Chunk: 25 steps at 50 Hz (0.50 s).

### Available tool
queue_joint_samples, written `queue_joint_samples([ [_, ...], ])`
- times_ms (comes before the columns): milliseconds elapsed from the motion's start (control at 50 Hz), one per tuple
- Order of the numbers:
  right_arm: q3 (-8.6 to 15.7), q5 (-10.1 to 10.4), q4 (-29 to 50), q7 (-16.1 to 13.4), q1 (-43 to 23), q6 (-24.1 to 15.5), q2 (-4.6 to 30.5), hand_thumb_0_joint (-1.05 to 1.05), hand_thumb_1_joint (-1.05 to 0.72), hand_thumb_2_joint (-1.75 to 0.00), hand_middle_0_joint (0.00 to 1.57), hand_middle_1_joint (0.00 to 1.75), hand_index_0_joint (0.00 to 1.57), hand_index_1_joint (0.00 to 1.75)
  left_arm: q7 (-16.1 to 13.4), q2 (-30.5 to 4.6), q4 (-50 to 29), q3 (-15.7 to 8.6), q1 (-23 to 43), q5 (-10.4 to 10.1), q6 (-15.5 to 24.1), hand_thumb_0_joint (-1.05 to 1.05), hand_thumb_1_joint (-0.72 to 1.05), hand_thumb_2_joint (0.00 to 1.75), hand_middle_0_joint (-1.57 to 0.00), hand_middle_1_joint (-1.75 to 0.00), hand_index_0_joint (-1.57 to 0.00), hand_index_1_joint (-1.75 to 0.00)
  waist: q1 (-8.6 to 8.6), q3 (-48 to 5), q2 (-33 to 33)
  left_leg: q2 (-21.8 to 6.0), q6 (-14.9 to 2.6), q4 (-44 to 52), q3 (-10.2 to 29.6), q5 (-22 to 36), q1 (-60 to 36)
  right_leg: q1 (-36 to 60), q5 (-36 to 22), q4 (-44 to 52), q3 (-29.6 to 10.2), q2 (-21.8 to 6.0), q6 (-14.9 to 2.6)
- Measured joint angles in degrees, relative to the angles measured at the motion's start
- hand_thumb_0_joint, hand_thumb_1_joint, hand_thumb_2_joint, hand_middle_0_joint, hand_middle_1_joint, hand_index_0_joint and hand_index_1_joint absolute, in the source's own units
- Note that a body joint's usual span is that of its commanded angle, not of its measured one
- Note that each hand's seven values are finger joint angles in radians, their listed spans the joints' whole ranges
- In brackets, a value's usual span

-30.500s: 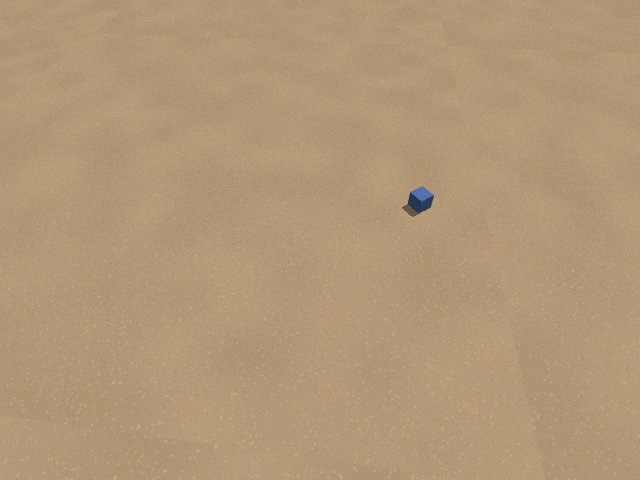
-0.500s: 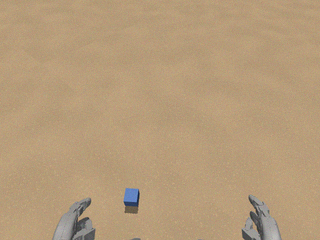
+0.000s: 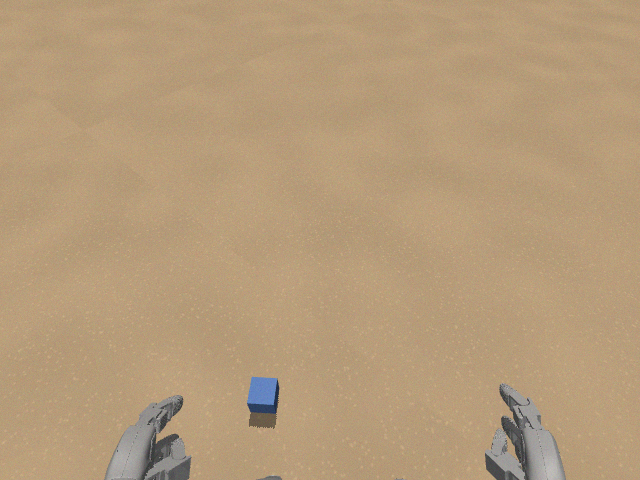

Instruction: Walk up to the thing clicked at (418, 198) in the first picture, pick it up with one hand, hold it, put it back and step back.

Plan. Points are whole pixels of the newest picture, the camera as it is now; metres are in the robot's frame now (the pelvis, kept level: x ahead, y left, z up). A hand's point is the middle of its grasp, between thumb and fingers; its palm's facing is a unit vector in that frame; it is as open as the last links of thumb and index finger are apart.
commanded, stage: home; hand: left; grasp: from above
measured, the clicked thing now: (263, 395) +0.47 +0.18 -0.68
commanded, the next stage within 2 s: stand in 0.92 s
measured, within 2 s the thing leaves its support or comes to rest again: neither
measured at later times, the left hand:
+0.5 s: hand (191, 458) +0.17 +0.18 -0.05, palm faces +0.05 -0.98 -0.20, open 7.4 cm
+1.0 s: hand (189, 457) +0.17 +0.18 -0.05, palm faces +0.05 -0.98 -0.20, open 7.4 cm
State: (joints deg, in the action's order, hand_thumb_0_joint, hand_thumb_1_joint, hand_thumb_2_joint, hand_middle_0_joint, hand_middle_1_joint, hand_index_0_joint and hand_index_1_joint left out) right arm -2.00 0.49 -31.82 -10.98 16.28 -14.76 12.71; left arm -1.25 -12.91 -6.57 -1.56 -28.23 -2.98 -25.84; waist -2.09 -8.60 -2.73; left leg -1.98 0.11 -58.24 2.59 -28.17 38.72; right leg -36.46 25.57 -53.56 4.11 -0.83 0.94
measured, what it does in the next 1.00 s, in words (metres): stands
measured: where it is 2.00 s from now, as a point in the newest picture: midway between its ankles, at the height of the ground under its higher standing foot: outside the picture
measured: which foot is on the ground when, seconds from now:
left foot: down 0.00-1.00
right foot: down 0.00-1.00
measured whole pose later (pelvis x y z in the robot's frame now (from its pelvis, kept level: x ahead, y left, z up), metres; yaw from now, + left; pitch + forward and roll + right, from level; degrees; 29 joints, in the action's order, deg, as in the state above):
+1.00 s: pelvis +0.01 +0.00 +0.00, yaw +0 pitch +10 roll -3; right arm -1.6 0.5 -31.3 -10.8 16.6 -14.2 12.6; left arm -1.4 -13.0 -7.5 -1.6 -28.9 -3.1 -25.4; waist -2.2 -8.9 -2.8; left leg -2.0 0.3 -58.6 2.7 -29.0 39.3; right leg -37.1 26.5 -54.0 4.1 -0.7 0.8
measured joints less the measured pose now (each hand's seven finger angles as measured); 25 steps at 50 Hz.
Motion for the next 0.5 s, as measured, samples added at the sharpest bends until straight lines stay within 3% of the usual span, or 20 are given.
queue_joint_samples([
  [500, 0.37, -0.13, -0.2, 0.02, 0.3, 0.29, 0.12, 0.02, -0.91, -0.89, 0.2, 0.3, 0.2, 0.3, 0.06, 0.12, -0.23, -0.05, -0.28, -0.12, 0.45, 0.01, 0.91, 0.9, -0.2, -0.3, -0.2, -0.3, -0.06, -0.24, -0.12, -0.11, 0.28, -0.07, 0.08, -0.67, 0.14, -0.33, 0.88, -0.44, 0.03, 0.12, -0.24],
])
